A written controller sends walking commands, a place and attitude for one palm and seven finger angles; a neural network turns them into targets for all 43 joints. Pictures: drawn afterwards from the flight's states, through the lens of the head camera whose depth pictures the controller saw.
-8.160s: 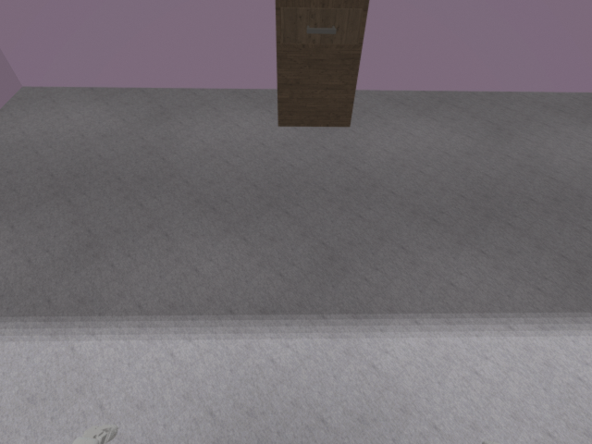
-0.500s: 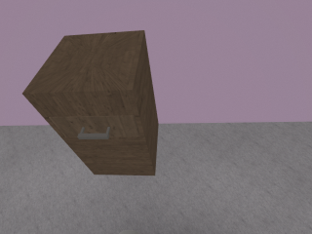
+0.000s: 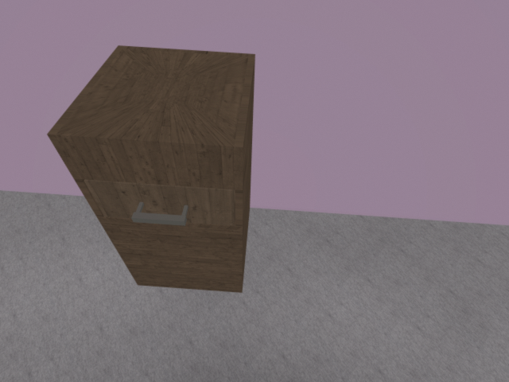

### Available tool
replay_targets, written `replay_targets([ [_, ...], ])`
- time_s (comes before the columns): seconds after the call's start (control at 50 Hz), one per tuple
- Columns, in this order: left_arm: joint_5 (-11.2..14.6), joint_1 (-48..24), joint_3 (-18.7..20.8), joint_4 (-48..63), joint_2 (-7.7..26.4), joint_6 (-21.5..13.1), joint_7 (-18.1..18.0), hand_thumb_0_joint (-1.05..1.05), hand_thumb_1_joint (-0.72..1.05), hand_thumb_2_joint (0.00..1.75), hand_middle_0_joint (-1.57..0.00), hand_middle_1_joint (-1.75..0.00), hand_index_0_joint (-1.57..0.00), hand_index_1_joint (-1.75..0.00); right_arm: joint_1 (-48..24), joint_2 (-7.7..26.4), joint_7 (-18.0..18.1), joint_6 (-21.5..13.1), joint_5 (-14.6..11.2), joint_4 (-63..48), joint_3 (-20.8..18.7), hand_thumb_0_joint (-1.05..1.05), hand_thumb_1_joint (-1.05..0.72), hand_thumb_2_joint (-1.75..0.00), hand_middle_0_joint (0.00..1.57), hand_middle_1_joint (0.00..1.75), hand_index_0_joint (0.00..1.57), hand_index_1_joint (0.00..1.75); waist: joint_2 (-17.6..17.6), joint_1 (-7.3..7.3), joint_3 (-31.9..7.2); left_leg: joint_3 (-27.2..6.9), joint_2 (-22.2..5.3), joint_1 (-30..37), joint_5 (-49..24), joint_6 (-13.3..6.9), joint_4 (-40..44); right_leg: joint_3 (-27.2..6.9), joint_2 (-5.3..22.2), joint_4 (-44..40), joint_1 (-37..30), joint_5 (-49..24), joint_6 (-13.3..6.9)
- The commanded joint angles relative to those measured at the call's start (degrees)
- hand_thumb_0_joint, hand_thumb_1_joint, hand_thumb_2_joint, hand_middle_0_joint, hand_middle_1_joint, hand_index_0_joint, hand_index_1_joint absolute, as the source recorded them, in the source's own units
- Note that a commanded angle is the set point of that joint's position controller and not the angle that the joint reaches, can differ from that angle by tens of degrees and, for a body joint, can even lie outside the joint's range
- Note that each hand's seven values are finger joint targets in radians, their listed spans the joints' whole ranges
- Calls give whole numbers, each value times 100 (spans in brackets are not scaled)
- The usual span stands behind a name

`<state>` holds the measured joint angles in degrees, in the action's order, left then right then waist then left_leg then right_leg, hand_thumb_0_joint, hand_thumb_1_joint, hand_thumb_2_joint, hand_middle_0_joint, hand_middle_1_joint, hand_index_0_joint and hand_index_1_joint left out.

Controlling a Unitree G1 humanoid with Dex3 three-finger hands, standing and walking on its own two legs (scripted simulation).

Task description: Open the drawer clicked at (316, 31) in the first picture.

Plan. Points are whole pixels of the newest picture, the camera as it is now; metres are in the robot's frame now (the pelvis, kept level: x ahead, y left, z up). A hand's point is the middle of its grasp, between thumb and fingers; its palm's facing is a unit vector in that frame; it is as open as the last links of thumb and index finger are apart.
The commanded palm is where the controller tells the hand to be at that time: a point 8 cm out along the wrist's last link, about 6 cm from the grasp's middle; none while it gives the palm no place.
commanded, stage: come to a stop and stand still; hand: left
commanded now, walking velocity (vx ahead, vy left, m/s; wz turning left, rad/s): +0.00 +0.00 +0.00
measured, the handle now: (161, 213) +0.54 +0.30 -0.21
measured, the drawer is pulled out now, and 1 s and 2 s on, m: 0.00 0.00 0.00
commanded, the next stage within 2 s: look again from close up in 0.66 s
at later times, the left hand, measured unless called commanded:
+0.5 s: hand out of the picture +0.03 +0.17 -0.18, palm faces +0.04 -0.98 -0.19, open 7.3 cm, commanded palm none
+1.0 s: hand out of the picture +0.01 +0.17 -0.18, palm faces +0.03 -0.98 -0.21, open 7.3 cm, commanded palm none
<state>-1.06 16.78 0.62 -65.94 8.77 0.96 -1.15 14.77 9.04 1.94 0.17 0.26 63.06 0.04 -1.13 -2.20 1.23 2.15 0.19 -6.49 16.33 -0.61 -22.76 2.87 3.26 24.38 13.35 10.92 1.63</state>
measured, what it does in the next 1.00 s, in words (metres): stands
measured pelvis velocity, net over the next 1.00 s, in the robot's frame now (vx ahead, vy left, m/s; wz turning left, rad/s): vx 0.02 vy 0.00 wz -0.01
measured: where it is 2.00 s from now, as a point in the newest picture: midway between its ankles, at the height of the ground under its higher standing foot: outside the picture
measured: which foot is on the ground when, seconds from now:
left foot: down 0.00-1.00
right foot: down 0.00-1.00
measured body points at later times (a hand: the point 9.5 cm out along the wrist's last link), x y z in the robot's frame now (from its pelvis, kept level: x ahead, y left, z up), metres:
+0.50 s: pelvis +0.03 +0.00 +0.00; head +0.05 +0.00 +0.45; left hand +0.03 +0.22 -0.16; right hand +0.00 -0.20 -0.16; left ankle -0.05 +0.11 -0.74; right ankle +0.02 -0.14 -0.74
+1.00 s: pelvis +0.02 +0.00 -0.01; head +0.03 -0.01 +0.44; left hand +0.01 +0.22 -0.17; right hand +0.03 -0.23 -0.17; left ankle -0.05 +0.11 -0.74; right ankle +0.02 -0.14 -0.74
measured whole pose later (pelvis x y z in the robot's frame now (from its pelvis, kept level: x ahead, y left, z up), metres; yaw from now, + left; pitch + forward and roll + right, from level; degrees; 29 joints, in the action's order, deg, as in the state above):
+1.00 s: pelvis +0.02 +0.00 -0.01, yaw +0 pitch -1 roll +0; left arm -0.7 16.4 -0.3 -64.2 8.0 -0.2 -2.2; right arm 17.3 9.7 2.1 -1.0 0.6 60.2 0.4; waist 1.9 -0.3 1.6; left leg 2.4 -0.8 -6.6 22.1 -0.4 -30.0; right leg 2.7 2.7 31.4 13.6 16.5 1.3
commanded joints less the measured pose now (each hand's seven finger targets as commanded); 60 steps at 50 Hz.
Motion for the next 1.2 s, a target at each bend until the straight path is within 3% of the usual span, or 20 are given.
replay_targets([
  [0.0,49,223,22,82,504,-151,-42,0,90,90,-20,-30,-20,-30,440,561,43,-155,4,-56,-79,0,-90,-90,20,30,20,30,120,144,54,-445,-663,-390,-1173,-66,507,-342,320,-285,-489,-868,-182],
  [0.2,74,263,37,14,364,-139,-98,0,90,90,-20,-30,-20,-30,776,380,110,-203,14,168,-51,0,-90,-90,20,30,20,30,265,148,124,-337,-679,-262,-1977,-50,400,-266,301,-117,-623,-1267,-220],
  [0.3,77,257,42,55,355,-147,-115,0,90,90,-20,-30,-20,-30,868,321,113,-191,17,223,-70,0,-90,-90,20,30,20,30,84,169,139,-316,-666,-211,-1991,-44,340,-276,297,-88,-644,-1437,-238],
  [0.44,79,240,45,92,366,-149,-131,0,90,90,-20,-30,-20,-30,909,281,116,-183,14,249,-76,0,-90,-90,20,30,20,30,109,186,212,-296,-667,-184,-2061,-35,319,-269,287,-77,-636,-1492,-252],
  [0.5,79,250,60,102,391,-164,-133,0,90,90,-20,-30,-20,-30,931,301,122,-195,18,258,-83,0,-90,-90,20,30,20,30,169,194,74,-275,-663,-74,-2287,-29,279,-266,298,-43,-715,-1701,-271],
  [0.72,73,275,50,107,410,-177,-132,0,90,90,-20,-30,-20,-30,862,343,122,-180,11,216,-90,0,-90,-90,20,30,20,30,177,216,171,-270,-672,-41,-2034,-27,306,-291,288,-149,-659,-1567,-281],
  [0.74,-6,684,64,-26,673,-343,-369,0,90,90,-20,-30,-20,-30,161,621,28,-239,-35,-246,-135,0,-90,-90,20,30,20,30,-95,-12,379,-8,-672,-717,-2565,124,-1027,-571,571,144,-537,-3946,-228],
  [0.76,19,648,119,210,834,-387,-320,0,90,90,-20,-30,-20,-30,539,361,6,-191,5,-434,-129,0,-90,-90,20,30,20,30,52,272,-22,-194,-406,-793,-554,57,-652,-740,814,285,-837,-3702,-431],
  [0.78,33,389,23,265,701,-382,-259,0,90,90,-20,-30,-20,-30,639,245,-9,-199,-8,-405,-110,0,-90,-90,20,30,20,30,214,329,-91,-230,-432,-684,-178,49,-238,-616,709,319,-576,-2536,-475],
  [0.82,56,258,-12,385,536,-326,-174,0,90,90,-20,-30,-20,-30,878,401,-15,-220,54,-387,-86,0,-90,-90,20,30,20,30,645,305,-338,-355,-680,-479,-1512,-115,-220,-293,271,529,-563,-1145,-414],
  [0.84,50,250,-15,375,499,-300,-155,0,90,90,-20,-30,-20,-30,821,464,-4,-241,64,-393,-78,0,-90,-90,20,30,20,30,787,270,-322,-377,-720,-435,-2064,-133,-273,-209,216,587,-519,-993,-402],
  [0.86,54,257,-23,379,488,-273,-142,0,90,90,-20,-30,-20,-30,768,495,11,-232,55,-433,-68,0,-90,-90,20,30,20,30,679,253,-206,-374,-746,-421,-2161,-150,-274,-173,190,546,-429,-812,-401],
  [0.92,47,163,-36,377,465,-203,-104,0,90,90,-20,-30,-20,-30,740,553,22,-181,49,-464,-48,0,-90,-90,20,30,20,30,268,267,301,-414,-732,-655,-1572,-185,-98,-172,148,455,-241,-480,-380],
  [1.0,51,159,-34,421,517,-167,-73,0,90,90,-20,-30,-20,-30,653,565,-3,-159,49,-447,-20,0,-90,-90,20,30,20,30,148,230,634,-413,-616,-861,-568,-179,142,-320,171,264,-80,-172,-362],
  [1.04,50,176,-33,422,545,-169,-60,0,90,90,-20,-30,-20,-30,659,562,-17,-149,54,-385,-10,0,-90,-90,20,30,20,30,153,217,608,-409,-587,-878,-345,-184,195,-361,150,205,-106,-56,-363],
  [1.18,58,223,1,405,566,-207,-52,0,90,90,-20,-30,-20,-30,740,517,-7,-184,56,-210,15,0,-90,-90,20,30,20,30,109,198,321,-322,-557,-664,-626,-153,145,-402,224,194,-286,-489,-380],
])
